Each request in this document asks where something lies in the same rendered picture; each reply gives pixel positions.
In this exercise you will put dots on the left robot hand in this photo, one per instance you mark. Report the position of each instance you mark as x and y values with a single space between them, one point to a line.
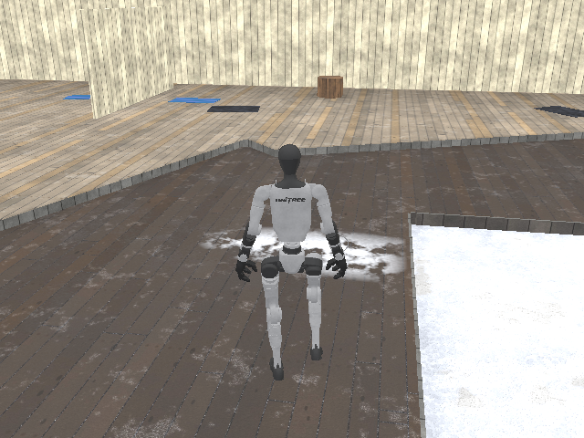
240 267

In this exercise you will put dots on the left robot upper arm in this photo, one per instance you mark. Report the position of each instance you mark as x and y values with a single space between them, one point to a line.
262 193

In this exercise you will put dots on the left robot thigh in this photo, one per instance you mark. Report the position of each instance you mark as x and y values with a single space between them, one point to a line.
270 279

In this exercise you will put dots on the right robot hand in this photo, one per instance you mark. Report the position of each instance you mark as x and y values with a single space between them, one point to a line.
341 264

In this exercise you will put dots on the right robot upper arm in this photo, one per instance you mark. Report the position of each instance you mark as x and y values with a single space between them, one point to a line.
319 192

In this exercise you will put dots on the right robot forearm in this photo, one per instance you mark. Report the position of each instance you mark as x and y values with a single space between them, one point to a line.
335 244

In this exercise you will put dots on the left robot forearm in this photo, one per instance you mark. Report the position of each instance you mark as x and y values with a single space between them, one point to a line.
246 246

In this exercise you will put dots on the robot right foot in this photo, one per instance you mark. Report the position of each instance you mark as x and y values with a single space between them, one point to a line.
316 353

